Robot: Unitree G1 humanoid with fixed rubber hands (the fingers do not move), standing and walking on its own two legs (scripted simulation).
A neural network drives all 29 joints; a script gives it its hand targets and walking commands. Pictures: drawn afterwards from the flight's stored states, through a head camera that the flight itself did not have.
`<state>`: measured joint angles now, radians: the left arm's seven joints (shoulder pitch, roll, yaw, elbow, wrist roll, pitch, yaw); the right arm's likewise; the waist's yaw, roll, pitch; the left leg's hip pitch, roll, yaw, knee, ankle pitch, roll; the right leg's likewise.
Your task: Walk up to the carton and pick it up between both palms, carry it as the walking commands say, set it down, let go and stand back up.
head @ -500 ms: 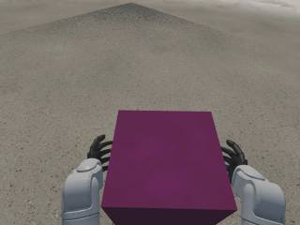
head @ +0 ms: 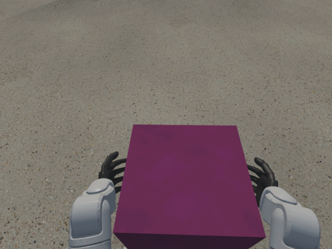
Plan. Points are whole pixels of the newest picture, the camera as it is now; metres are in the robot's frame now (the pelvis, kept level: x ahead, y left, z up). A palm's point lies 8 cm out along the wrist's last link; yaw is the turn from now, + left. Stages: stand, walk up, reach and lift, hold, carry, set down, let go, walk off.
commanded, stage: carry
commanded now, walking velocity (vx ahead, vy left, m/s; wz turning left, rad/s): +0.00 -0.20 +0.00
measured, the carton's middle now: (183, 191) +0.26 -0.01 +0.00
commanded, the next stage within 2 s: none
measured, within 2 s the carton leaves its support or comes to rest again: neither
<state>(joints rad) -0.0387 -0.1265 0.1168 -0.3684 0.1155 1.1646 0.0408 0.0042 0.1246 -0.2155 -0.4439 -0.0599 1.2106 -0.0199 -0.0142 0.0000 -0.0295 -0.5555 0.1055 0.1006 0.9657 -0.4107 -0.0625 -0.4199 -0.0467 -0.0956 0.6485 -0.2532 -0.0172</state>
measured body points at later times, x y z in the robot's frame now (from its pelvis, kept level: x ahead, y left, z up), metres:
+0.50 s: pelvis -0.11 -0.12 +0.00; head -0.10 -0.12 +0.45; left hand +0.15 +0.05 +0.07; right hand +0.15 -0.29 +0.07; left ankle -0.07 +0.02 -0.70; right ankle -0.05 -0.22 -0.72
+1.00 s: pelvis -0.21 -0.25 +0.00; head -0.20 -0.27 +0.45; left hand +0.05 -0.09 +0.07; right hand +0.04 -0.43 +0.06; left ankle -0.17 -0.09 -0.72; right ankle -0.16 -0.36 -0.72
